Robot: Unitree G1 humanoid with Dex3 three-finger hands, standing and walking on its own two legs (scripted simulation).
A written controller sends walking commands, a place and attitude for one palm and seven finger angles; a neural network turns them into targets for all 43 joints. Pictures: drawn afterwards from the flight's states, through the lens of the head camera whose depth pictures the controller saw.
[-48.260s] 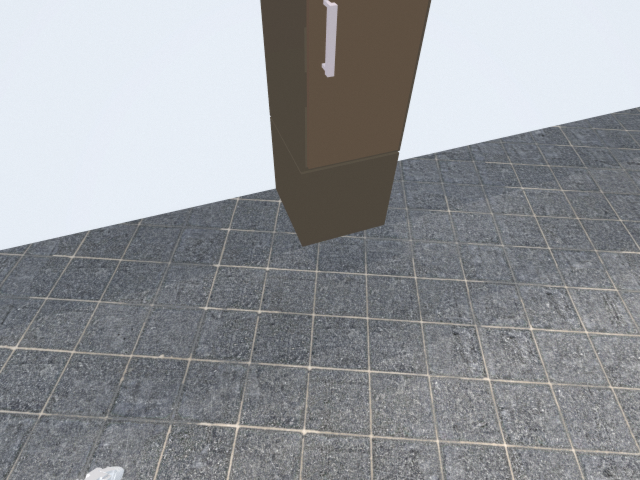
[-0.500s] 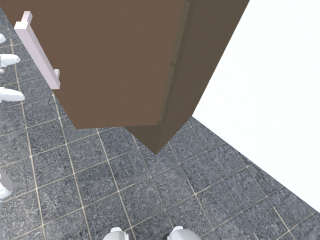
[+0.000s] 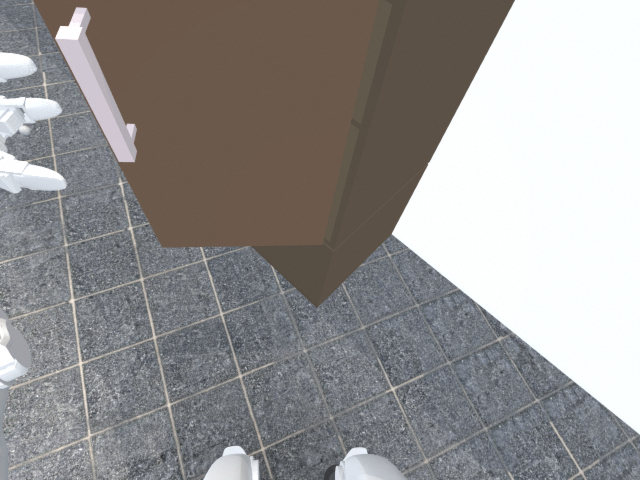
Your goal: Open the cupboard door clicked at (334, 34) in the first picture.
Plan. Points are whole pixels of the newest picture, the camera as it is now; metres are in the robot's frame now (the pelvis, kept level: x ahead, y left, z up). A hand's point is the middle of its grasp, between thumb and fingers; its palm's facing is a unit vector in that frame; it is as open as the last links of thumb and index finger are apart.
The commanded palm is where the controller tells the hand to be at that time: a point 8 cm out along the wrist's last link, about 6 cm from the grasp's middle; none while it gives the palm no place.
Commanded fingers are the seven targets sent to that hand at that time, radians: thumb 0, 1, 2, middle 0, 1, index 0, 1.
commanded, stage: move the hooked fingers beside the handle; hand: left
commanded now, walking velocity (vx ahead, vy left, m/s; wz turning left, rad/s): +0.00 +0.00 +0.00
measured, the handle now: (106, 93) +0.54 +0.23 +0.12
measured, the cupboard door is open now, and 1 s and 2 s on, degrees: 47 47 47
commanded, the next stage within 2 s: slide the fingers in behind the handle in 0.10 s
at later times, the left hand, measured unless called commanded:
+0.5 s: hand (47, 128) +0.49 +0.28 +0.12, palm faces +0.01 -1.00 +0.01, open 13.9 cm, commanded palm +0.47 +0.32 +0.12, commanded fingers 0.00 -0.50 0.30 -0.30 -1.20 -0.30 -1.20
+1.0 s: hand (77, 132) +0.48 +0.25 +0.12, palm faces +0.03 -1.00 +0.01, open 13.9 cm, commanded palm +0.46 +0.29 +0.12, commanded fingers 0.00 -0.50 0.30 -0.30 -1.20 -0.30 -1.20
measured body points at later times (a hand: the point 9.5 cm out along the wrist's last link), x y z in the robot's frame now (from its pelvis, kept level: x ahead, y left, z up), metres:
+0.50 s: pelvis +0.01 +0.01 +0.00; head +0.12 +0.03 +0.44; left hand +0.48 +0.34 +0.12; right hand +0.00 -0.27 -0.10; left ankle +0.01 +0.11 -0.70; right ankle -0.01 -0.12 -0.70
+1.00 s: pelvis +0.01 +0.00 +0.00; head +0.10 +0.02 +0.44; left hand +0.47 +0.30 +0.12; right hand +0.04 -0.27 -0.10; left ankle +0.01 +0.11 -0.70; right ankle -0.01 -0.12 -0.70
